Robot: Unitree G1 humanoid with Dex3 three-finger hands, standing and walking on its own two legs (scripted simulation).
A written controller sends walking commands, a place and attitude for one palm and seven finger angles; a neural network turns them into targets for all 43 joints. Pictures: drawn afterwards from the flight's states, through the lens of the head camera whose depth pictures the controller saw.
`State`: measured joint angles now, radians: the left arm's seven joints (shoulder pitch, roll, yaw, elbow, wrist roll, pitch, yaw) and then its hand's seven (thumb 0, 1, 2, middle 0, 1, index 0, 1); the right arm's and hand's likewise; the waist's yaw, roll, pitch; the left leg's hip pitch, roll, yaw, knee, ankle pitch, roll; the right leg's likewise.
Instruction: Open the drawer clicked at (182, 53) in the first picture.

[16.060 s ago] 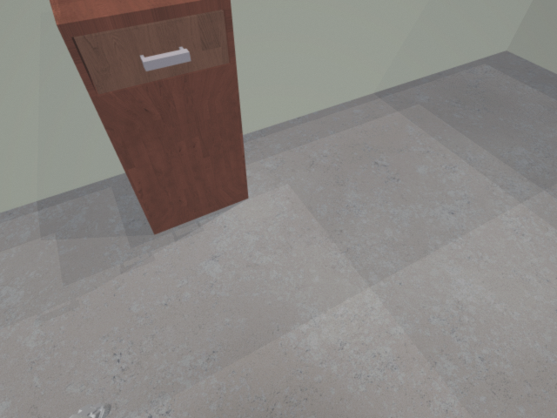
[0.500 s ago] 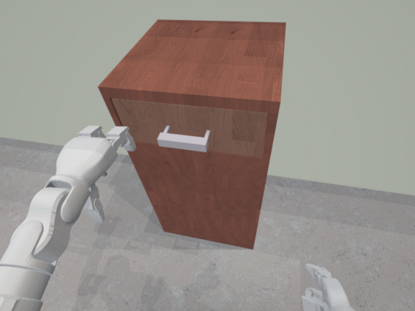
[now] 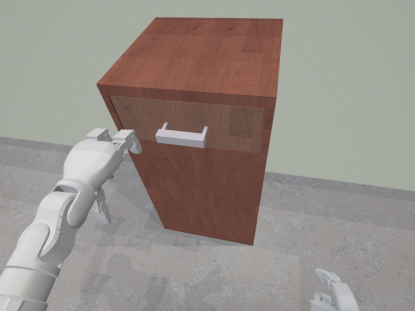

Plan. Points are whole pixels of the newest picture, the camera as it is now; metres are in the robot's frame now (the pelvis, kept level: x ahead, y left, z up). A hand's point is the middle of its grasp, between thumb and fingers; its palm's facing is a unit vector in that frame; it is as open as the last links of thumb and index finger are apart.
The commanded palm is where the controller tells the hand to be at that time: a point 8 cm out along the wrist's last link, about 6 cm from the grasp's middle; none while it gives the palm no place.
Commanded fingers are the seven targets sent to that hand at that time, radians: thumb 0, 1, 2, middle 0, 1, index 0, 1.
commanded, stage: move the hooked fingers above the handle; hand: left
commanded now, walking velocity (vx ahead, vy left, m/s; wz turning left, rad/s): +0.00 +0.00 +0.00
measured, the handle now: (183, 132) +0.55 +0.15 +0.00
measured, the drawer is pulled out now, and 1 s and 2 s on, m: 0.00 0.00 0.00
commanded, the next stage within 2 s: none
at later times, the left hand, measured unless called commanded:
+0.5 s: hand (143, 153) +0.39 +0.20 +0.09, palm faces -0.03 -0.05 -1.00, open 13.8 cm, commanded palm +0.38 +0.21 +0.15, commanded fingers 0.00 -0.50 0.30 -0.30 -1.20 -0.30 -1.20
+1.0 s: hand (156, 141) +0.44 +0.18 +0.07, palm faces -0.04 -0.04 -1.00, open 13.8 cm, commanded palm +0.43 +0.19 +0.13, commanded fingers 0.00 -0.50 0.30 -0.30 -1.20 -0.30 -1.20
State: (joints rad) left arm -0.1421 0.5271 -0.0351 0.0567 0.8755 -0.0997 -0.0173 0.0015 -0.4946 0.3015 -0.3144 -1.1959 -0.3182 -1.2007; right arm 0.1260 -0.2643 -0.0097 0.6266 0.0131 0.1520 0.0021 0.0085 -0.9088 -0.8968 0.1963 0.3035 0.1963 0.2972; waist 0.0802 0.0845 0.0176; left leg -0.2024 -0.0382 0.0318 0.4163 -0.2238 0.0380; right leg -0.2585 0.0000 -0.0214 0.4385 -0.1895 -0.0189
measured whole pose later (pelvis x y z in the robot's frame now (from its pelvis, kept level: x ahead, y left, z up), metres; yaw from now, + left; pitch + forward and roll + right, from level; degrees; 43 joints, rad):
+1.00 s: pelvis +0.03 -0.01 -0.01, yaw +0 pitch +8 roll +1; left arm -0.56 0.45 -0.14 0.56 0.98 -0.12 0.06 0.00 -0.49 0.30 -0.31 -1.20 -0.32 -1.20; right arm 0.21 -0.26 -0.04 0.64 0.01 0.17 -0.01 0.01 -0.91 -0.90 0.20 0.30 0.20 0.30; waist 0.02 0.05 -0.05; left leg -0.35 -0.02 0.04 0.51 -0.30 0.03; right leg -0.42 0.01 -0.02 0.55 -0.27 -0.03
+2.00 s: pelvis +0.02 +0.00 -0.02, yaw -1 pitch +12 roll +0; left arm -0.81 0.45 -0.13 0.91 1.05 -0.11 0.19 0.00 -0.49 0.30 -0.31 -1.20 -0.32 -1.20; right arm 0.29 -0.26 -0.05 0.68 0.00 0.16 -0.02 0.00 -0.91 -0.90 0.20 0.30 0.20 0.30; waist -0.06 0.04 -0.09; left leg -0.49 -0.02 0.05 0.60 -0.33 0.04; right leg -0.54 0.01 -0.01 0.60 -0.28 -0.02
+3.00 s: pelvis +0.03 -0.01 -0.03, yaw -1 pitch +16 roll +0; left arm -0.77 0.42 -0.10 1.00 1.09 -0.10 0.29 0.00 -0.49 0.30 -0.31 -1.20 -0.32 -1.20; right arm 0.31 -0.25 -0.06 0.68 -0.01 0.16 -0.01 0.00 -0.91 -0.90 0.20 0.30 0.20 0.30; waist -0.09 0.04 -0.11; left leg -0.59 -0.01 0.05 0.68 -0.36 0.03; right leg -0.65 0.03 -0.01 0.68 -0.31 -0.04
